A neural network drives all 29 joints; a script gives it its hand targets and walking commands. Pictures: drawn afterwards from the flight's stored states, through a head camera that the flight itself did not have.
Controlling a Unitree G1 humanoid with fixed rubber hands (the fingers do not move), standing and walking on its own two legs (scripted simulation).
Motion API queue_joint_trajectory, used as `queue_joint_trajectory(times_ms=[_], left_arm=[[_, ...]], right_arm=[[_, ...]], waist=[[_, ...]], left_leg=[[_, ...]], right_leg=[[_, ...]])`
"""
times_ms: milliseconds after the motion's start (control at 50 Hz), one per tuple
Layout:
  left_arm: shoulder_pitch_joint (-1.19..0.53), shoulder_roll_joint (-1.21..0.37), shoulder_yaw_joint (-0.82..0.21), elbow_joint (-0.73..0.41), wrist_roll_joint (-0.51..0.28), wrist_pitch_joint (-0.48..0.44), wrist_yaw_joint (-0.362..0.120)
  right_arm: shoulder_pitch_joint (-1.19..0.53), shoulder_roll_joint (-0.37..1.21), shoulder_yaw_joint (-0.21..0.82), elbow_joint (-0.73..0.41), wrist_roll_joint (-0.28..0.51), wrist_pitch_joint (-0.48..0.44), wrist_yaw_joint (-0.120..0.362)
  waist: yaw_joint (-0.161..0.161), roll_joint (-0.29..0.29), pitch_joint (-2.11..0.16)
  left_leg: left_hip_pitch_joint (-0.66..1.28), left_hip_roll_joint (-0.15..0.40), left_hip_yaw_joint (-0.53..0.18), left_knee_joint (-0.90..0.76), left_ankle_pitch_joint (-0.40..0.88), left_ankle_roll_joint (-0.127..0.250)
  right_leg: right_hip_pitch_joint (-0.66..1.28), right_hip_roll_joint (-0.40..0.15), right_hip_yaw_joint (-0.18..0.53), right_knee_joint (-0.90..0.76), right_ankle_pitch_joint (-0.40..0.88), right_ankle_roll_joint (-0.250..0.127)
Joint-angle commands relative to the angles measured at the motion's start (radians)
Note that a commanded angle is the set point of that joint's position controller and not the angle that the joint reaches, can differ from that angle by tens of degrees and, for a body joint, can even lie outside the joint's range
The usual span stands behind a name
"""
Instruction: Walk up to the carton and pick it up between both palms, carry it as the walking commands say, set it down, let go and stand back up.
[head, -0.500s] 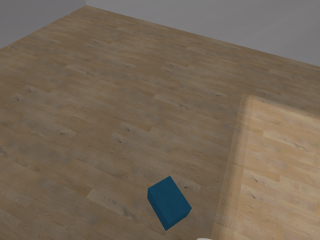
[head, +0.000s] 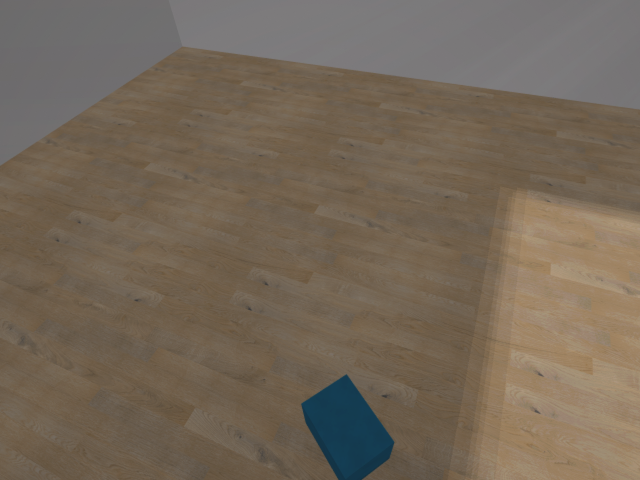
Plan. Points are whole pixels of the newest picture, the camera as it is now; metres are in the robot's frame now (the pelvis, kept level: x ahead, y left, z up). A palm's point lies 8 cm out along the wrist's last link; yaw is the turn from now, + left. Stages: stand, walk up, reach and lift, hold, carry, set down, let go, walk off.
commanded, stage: walk up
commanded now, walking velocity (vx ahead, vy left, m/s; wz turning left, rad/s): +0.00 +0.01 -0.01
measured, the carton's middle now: (346, 431) +0.39 -0.01 -0.69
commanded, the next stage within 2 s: none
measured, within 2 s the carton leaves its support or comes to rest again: neither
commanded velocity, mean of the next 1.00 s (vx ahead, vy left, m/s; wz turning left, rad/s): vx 0.00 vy -0.20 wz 0.37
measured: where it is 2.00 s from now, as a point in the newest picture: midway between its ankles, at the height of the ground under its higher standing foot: outside the picture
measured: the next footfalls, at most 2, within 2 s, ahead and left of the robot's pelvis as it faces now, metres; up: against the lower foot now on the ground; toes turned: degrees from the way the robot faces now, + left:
right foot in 0.48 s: +0.09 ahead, -0.28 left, +0.00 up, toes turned +11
left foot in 0.84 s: +0.05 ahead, -0.10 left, +0.00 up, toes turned +28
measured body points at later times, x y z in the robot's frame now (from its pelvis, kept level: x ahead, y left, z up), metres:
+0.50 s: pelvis +0.01 -0.13 -0.01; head +0.07 -0.12 +0.43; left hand +0.09 +0.14 -0.14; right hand +0.06 -0.46 -0.13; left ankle -0.01 +0.11 -0.73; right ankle +0.05 -0.28 -0.74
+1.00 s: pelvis +0.05 -0.18 +0.00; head +0.08 -0.16 +0.45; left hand -0.04 +0.04 -0.15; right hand +0.27 -0.35 -0.13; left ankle +0.01 -0.12 -0.74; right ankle +0.09 -0.32 -0.70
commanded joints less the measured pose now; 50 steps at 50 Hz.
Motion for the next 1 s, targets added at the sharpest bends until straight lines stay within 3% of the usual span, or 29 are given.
queue_joint_trajectory(times_ms=[0, 20, 60, 80, 100, 120, 140, 160, 200, 320, 400, 420, 440, 460, 480, 500, 540, 580, 660, 720, 780, 820, 840, 860, 880, 920, 940, 960, 980], left_arm=[[0.047, 0.100, 0.016, -0.018, -0.005, 0.000, 0.000], [0.070, 0.091, 0.015, -0.008, -0.005, -0.001, 0.000], [0.101, 0.097, 0.016, 0.007, -0.001, -0.005, -0.002], [0.095, 0.141, 0.017, -0.037, 0.027, 0.004, 0.004], [-0.014, 0.246, 0.085, -0.089, 0.031, 0.045, -0.022], [-0.036, 0.201, 0.079, -0.148, 0.062, 0.070, -0.033], [-0.005, 0.155, 0.071, -0.162, 0.061, 0.077, -0.038], [0.020, 0.153, 0.073, -0.179, 0.052, 0.074, -0.048], [0.044, 0.134, 0.069, -0.216, 0.043, 0.065, -0.060], [-0.003, 0.123, 0.048, -0.328, 0.017, 0.082, -0.080], [0.098, 0.153, 0.062, -0.344, 0.010, 0.069, -0.072], [0.182, 0.156, 0.063, -0.319, 0.014, 0.059, -0.065], [0.281, 0.186, 0.072, -0.287, 0.028, 0.046, -0.056], [0.317, 0.257, 0.082, -0.277, 0.041, 0.036, -0.046], [0.248, 0.354, 0.101, -0.321, 0.031, 0.034, -0.046], [0.202, 0.319, 0.091, -0.314, 0.031, 0.034, -0.044], [0.124, 0.250, 0.067, -0.309, 0.032, 0.021, -0.028], [0.106, 0.215, 0.053, -0.291, 0.031, 0.007, -0.016], [0.189, 0.196, 0.038, -0.221, 0.033, -0.006, -0.003], [0.204, 0.210, 0.041, -0.174, 0.034, -0.005, 0.000], [0.209, 0.216, 0.043, -0.125, 0.027, -0.007, 0.001], [0.202, 0.195, 0.034, -0.105, 0.013, -0.017, 0.003], [0.237, 0.141, 0.016, -0.115, 0.005, -0.024, 0.008], [0.218, 0.148, 0.022, -0.113, -0.018, -0.010, 0.011], [0.165, 0.162, 0.009, -0.146, -0.008, -0.005, 0.008], [0.162, 0.203, 0.025, -0.138, -0.010, 0.015, 0.025], [0.152, 0.173, 0.020, -0.140, -0.006, 0.016, 0.014], [0.209, 0.183, 0.023, -0.121, -0.002, 0.022, 0.024], [0.189, 0.172, 0.023, -0.131, 0.001, 0.023, 0.024]], right_arm=[[0.088, -0.080, -0.013, 0.010, -0.002, -0.016, 0.004], [0.067, -0.072, -0.012, 0.004, -0.002, -0.021, 0.005], [0.050, -0.058, -0.008, 0.002, 0.002, -0.025, 0.003], [0.015, -0.113, -0.055, -0.005, -0.014, -0.022, 0.001], [0.247, -0.254, -0.101, 0.022, -0.047, 0.002, -0.032], [0.350, -0.333, -0.135, 0.054, -0.055, 0.010, -0.055], [0.297, -0.319, -0.135, 0.021, -0.048, 0.007, -0.067], [0.196, -0.282, -0.124, -0.018, -0.040, 0.004, -0.067], [0.102, -0.197, -0.103, -0.061, -0.031, -0.006, -0.051], [0.132, -0.312, -0.124, -0.124, -0.037, 0.003, -0.030], [0.030, -0.372, -0.135, -0.196, -0.033, 0.014, -0.027], [-0.012, -0.358, -0.129, -0.209, -0.032, 0.020, -0.024], [-0.011, -0.284, -0.109, -0.208, -0.037, 0.022, -0.021], [0.040, -0.175, -0.079, -0.221, -0.045, 0.024, -0.019], [0.052, -0.148, -0.076, -0.260, -0.055, 0.028, -0.020], [-0.031, -0.180, -0.088, -0.252, -0.046, 0.031, -0.020], [-0.045, -0.205, -0.101, -0.234, -0.035, 0.029, 0.009], [-0.020, -0.200, -0.096, -0.207, -0.025, 0.030, 0.028], [-0.166, -0.134, -0.066, -0.247, -0.007, 0.025, 0.040], [-0.214, -0.098, -0.048, -0.253, 0.008, 0.023, 0.039], [-0.163, -0.084, -0.042, -0.235, 0.017, 0.011, 0.024], [-0.097, -0.120, -0.051, -0.219, 0.000, -0.012, 0.015], [-0.080, -0.212, -0.071, -0.209, -0.013, -0.021, 0.012], [-0.067, -0.243, -0.087, -0.205, 0.005, -0.020, 0.015], [-0.032, -0.198, -0.080, -0.159, 0.001, -0.008, 0.006], [-0.185, -0.193, -0.085, -0.192, 0.013, 0.032, 0.012], [-0.172, -0.157, -0.064, -0.189, 0.003, 0.020, 0.006], [-0.192, -0.179, -0.080, -0.193, 0.008, 0.029, 0.017], [-0.184, -0.171, -0.071, -0.193, 0.001, 0.026, 0.021]], waist=[[0.012, -0.002, 0.036], [0.020, 0.039, 0.036], [0.031, 0.032, 0.024], [0.009, 0.030, 0.047], [-0.073, -0.070, 0.127], [-0.097, -0.029, 0.100], [-0.070, -0.032, 0.072], [-0.042, 0.010, 0.073], [-0.017, 0.102, 0.047], [-0.047, 0.236, 0.018], [0.008, 0.264, -0.063], [0.061, 0.224, -0.103], [0.114, 0.069, -0.142], [0.118, -0.221, -0.133], [0.103, -0.423, -0.149], [0.090, -0.370, -0.090], [0.037, -0.255, -0.010], [0.013, -0.234, -0.016], [0.060, -0.262, -0.003], [0.055, -0.247, -0.015], [0.019, -0.181, -0.058], [-0.034, -0.055, -0.082], [-0.020, 0.162, -0.106], [-0.023, 0.225, -0.109], [-0.022, 0.190, -0.142], [0.031, 0.171, -0.012], [0.026, 0.053, -0.048], [0.042, 0.113, -0.056], [0.036, 0.066, -0.056]], left_leg=[[-0.035, 0.069, -0.081, -0.167, 0.082, 0.022], [-0.060, 0.075, -0.096, -0.216, 0.053, 0.026], [-0.056, 0.072, -0.089, -0.229, 0.052, 0.024], [-0.051, 0.091, -0.099, -0.202, 0.060, 0.022], [0.084, 0.325, -0.476, -0.276, 0.205, 0.155], [0.146, 0.473, -0.641, -0.315, 0.122, 0.241], [0.104, 0.467, -0.557, -0.312, 0.022, 0.230], [0.025, 0.392, -0.468, -0.274, -0.039, 0.182], [-0.043, 0.266, -0.346, -0.238, -0.022, 0.126], [-0.043, 0.235, -0.361, -0.207, 0.229, 0.139], [-0.134, 0.203, -0.339, -0.151, 0.223, 0.097], [-0.210, 0.157, -0.289, -0.099, 0.100, 0.070], [-0.309, 0.067, -0.234, 0.030, -0.147, 0.046], [-0.419, -0.072, -0.116, 0.313, -0.359, 0.028], [-0.516, -0.090, -0.031, 0.487, -0.391, -0.004], [-0.474, -0.020, -0.044, 0.577, -0.328, 0.015], [-0.445, -0.014, -0.049, 0.646, -0.207, 0.015], [-0.413, -0.021, -0.025, 0.666, -0.169, 0.004], [-0.381, -0.031, 0.003, 0.494, -0.181, 0.007], [-0.236, -0.040, 0.019, 0.309, -0.218, 0.024], [-0.057, -0.053, 0.040, 0.108, -0.119, 0.034], [0.170, 0.042, -0.036, -0.131, 0.196, 0.043], [0.278, 0.252, -0.235, -0.098, 0.714, 0.095], [0.280, 0.398, -0.346, -0.059, 1.168, 0.240], [0.243, 0.311, -0.236, -0.118, 0.862, 0.282], [0.086, 0.184, -0.097, -0.073, 0.877, 0.222], [0.101, 0.187, -0.119, -0.093, 0.807, 0.218], [0.073, 0.121, -0.042, -0.073, 0.683, 0.201], [0.026, 0.128, -0.094, -0.084, 0.599, 0.204]], right_leg=[[0.010, -0.107, 0.123, -0.139, -0.054, -0.003], [0.061, -0.091, 0.100, -0.106, -0.020, 0.006], [0.103, -0.089, 0.095, -0.099, 0.006, 0.009], [0.053, -0.073, 0.059, -0.031, -0.051, 0.038], [-0.275, 0.040, -0.027, 0.258, -0.303, 0.095], [-0.457, -0.015, 0.144, 0.485, -0.359, 0.093], [-0.458, -0.055, 0.213, 0.596, -0.278, 0.089], [-0.420, -0.059, 0.233, 0.626, -0.202, 0.087], [-0.345, -0.040, 0.189, 0.625, -0.121, 0.084], [-0.279, -0.015, 0.143, 0.429, -0.207, 0.101], [-0.054, -0.011, 0.129, 0.179, -0.206, 0.082], [0.093, -0.013, 0.095, 0.037, -0.103, 0.069], [0.237, -0.052, 0.099, -0.055, -0.033, 0.064], [0.254, -0.206, 0.230, -0.184, -0.158, 0.055], [0.154, -0.410, 0.450, -0.224, -0.355, -0.053], [0.063, -0.380, 0.449, -0.223, -0.363, -0.077], [0.006, -0.288, 0.332, -0.201, -0.274, -0.060], [0.041, -0.256, 0.240, -0.154, -0.034, -0.078], [0.136, -0.282, 0.201, -0.117, 0.217, -0.132], [0.125, -0.296, 0.160, -0.066, 0.424, -0.145], [0.099, -0.286, 0.149, -0.010, 0.432, -0.124], [-0.020, -0.251, 0.097, 0.081, 0.283, -0.031], [-0.161, -0.154, 0.025, 0.252, 0.064, 0.046], [-0.233, -0.067, 0.020, 0.368, -0.399, 0.089], [-0.195, -0.088, 0.085, 0.468, -0.428, 0.085], [-0.187, -0.096, 0.087, 0.473, -0.425, 0.087], [-0.175, -0.064, 0.063, 0.464, -0.358, 0.093], [-0.126, -0.077, 0.050, 0.412, -0.323, 0.092], [-0.097, -0.059, 0.029, 0.403, -0.295, 0.093]])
